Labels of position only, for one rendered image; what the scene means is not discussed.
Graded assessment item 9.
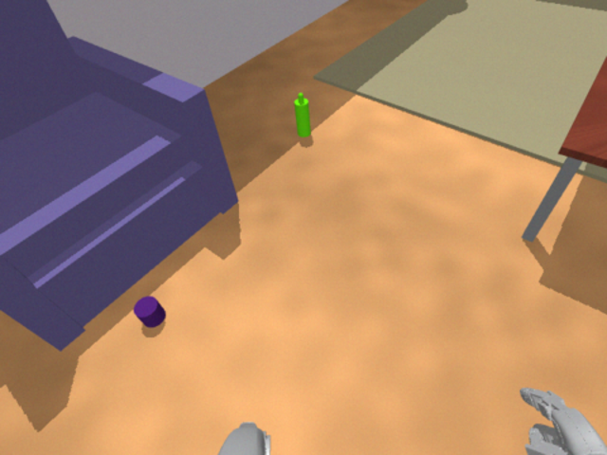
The right robot hand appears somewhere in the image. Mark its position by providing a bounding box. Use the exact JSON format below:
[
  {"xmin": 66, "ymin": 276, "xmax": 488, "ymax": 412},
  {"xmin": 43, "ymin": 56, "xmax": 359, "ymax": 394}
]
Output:
[{"xmin": 520, "ymin": 388, "xmax": 607, "ymax": 455}]

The armchair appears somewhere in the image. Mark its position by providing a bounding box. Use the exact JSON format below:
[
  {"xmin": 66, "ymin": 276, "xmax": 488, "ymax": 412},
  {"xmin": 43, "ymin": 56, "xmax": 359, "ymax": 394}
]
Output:
[{"xmin": 0, "ymin": 0, "xmax": 239, "ymax": 351}]

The coffee table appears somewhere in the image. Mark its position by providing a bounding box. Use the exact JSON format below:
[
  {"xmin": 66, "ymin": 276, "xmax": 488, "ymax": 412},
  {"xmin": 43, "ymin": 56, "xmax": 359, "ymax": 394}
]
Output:
[{"xmin": 522, "ymin": 57, "xmax": 607, "ymax": 242}]

